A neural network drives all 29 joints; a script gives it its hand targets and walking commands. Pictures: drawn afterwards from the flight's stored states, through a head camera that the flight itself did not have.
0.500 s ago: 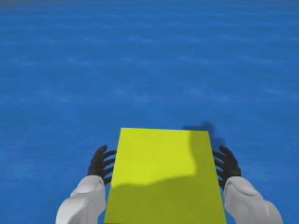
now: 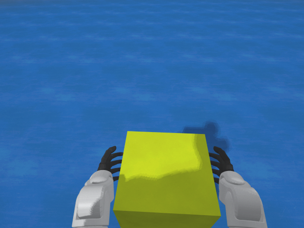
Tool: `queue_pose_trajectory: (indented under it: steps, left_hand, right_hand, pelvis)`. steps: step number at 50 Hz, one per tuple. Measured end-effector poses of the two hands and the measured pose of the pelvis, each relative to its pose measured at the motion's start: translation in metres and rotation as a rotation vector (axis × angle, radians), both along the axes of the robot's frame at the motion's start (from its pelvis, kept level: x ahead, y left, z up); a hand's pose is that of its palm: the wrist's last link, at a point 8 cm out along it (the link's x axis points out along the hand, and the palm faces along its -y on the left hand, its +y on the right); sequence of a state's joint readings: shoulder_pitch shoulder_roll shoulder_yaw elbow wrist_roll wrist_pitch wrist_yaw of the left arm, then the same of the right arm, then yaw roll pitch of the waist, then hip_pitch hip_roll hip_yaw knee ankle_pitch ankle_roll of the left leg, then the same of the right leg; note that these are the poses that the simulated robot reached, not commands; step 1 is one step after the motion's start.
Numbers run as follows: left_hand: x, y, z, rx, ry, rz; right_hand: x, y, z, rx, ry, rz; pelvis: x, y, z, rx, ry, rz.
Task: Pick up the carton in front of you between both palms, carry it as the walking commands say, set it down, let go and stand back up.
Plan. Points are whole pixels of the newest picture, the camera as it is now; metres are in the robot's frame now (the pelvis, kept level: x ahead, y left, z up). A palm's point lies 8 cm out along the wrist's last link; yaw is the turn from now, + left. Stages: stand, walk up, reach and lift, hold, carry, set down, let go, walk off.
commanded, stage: carry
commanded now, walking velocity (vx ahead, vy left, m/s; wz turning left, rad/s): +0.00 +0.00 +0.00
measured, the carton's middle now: (163, 188) +0.27 +0.00 -0.03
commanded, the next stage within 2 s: hold in 0.70 s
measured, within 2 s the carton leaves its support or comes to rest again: neither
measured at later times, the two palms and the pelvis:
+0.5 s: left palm (108, 170) +0.29 +0.15 +0.04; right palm (221, 170) +0.29 -0.15 +0.04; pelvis -0.01 +0.00 +0.00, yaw +0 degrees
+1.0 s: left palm (115, 172) +0.27 +0.13 +0.05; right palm (235, 182) +0.25 -0.17 +0.05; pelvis -0.03 +0.00 +0.01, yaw -4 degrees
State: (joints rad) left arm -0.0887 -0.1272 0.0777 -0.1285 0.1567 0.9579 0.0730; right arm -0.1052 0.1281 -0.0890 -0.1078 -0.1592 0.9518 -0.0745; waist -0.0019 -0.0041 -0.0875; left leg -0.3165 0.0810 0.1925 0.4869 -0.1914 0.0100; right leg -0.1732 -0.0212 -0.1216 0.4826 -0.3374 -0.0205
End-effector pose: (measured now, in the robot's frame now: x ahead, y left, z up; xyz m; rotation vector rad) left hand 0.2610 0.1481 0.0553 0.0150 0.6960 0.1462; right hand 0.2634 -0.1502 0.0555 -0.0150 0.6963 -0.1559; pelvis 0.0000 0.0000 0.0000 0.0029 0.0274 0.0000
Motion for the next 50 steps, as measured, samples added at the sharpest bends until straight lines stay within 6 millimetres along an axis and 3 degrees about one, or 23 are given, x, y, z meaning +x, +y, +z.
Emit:
queue_pose_trajectory:
  steps: [13, 35, 50]
  left_hand:
    - [0.019, -0.001, -0.026, 0.027, -0.022, -0.029]
    - [0.024, -0.002, -0.017, 0.017, -0.043, -0.023]
    - [0.012, -0.022, -0.007, 0.023, -0.047, -0.118]
  right_hand:
    - [0.018, -0.001, -0.025, -0.032, -0.021, 0.020]
    - [0.024, -0.003, -0.015, -0.021, -0.043, 0.019]
    - [-0.013, -0.021, -0.006, -0.033, -0.045, -0.054]
  pelvis:
    - [-0.010, -0.001, 0.000, -0.002, 0.004, 0.001]
    - [-0.006, -0.003, -0.002, 0.000, 0.004, 0.002]
    - [-0.026, 0.002, 0.009, -0.003, -0.140, -0.074]
